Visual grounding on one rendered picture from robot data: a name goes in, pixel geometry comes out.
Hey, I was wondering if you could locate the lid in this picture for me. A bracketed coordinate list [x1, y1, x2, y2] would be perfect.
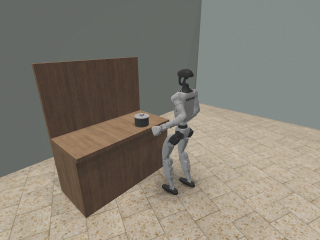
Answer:
[134, 113, 150, 119]

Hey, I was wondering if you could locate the right robot shin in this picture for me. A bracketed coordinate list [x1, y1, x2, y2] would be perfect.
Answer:
[179, 152, 192, 183]

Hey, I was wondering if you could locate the left robot upper arm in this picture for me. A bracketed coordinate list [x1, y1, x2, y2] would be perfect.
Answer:
[171, 92, 187, 122]

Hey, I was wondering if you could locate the right robot upper arm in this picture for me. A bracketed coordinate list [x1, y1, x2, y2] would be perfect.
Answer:
[192, 89, 200, 114]

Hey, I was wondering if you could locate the robot left forearm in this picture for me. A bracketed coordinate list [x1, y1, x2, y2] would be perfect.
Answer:
[159, 114, 184, 132]

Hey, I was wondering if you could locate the robot left hand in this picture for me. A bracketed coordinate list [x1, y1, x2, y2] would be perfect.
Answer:
[151, 126, 162, 137]

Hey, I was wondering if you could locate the robot torso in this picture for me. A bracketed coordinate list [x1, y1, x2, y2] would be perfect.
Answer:
[174, 89, 195, 140]

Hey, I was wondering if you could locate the pot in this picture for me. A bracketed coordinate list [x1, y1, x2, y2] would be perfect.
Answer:
[134, 118, 149, 128]

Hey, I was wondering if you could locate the table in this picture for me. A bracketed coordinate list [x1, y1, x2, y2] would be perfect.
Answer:
[31, 57, 170, 218]

